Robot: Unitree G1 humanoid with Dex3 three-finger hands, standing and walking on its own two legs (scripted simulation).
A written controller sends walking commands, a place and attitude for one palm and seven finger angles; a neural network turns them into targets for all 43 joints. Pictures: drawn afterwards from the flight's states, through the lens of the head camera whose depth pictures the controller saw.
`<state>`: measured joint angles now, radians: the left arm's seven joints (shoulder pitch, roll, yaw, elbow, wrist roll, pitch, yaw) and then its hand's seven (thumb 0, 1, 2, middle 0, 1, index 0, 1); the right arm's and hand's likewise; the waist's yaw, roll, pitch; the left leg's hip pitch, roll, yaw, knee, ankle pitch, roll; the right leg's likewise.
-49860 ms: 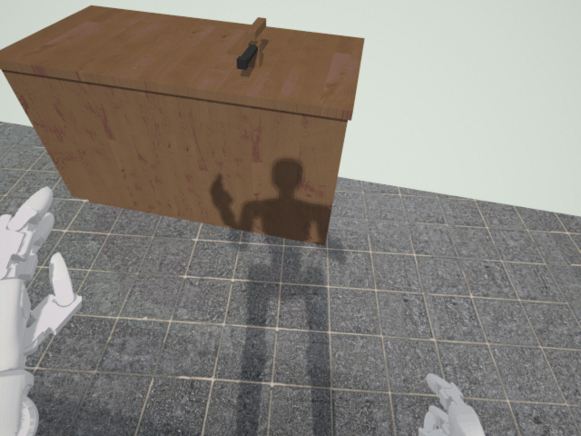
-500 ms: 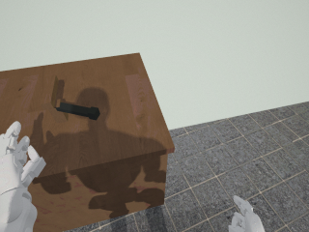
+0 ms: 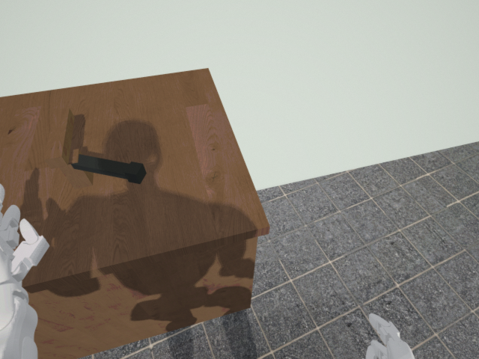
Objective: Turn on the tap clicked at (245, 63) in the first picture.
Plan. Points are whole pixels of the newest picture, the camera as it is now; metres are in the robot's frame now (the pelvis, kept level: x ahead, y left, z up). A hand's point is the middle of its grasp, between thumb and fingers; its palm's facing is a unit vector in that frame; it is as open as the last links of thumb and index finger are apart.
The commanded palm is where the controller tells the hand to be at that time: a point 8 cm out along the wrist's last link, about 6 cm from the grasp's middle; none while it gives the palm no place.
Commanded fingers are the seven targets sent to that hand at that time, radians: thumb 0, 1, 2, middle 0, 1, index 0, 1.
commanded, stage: reach beside the lever's end, fingers flat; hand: left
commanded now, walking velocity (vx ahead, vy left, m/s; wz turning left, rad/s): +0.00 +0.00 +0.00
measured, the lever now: (135, 172) +0.42 +0.24 +0.06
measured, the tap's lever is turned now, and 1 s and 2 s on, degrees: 61 61 61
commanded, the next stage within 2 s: push the lever round in 0.84 s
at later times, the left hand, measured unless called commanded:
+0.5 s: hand (37, 225) +0.30 +0.37 +0.05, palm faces +0.58 -0.81 -0.12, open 7.8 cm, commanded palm +0.25 +0.40 +0.05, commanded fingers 0.00 0.90 0.90 -0.15 -0.15 -0.15 -0.15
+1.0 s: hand (43, 224) +0.30 +0.36 +0.05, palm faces +0.57 -0.82 -0.11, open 7.8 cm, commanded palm +0.25 +0.39 +0.05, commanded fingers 0.00 0.90 0.90 -0.15 -0.15 -0.15 -0.15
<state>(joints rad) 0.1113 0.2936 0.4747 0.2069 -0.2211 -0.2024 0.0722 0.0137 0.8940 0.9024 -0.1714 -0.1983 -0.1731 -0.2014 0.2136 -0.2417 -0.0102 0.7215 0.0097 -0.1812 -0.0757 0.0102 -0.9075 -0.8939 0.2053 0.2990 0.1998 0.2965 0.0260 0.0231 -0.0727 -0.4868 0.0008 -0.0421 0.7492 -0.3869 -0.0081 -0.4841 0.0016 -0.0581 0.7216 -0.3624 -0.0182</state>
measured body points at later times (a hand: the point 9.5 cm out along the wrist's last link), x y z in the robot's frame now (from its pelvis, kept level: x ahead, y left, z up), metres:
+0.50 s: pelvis -0.01 +0.01 -0.01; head +0.05 +0.02 +0.43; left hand +0.26 +0.41 +0.06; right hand +0.12 -0.26 -0.12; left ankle -0.01 +0.12 -0.71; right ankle +0.00 -0.11 -0.71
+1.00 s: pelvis -0.01 +0.01 -0.01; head +0.05 +0.02 +0.43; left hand +0.27 +0.40 +0.06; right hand +0.12 -0.25 -0.12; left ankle -0.01 +0.12 -0.71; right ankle +0.00 -0.11 -0.71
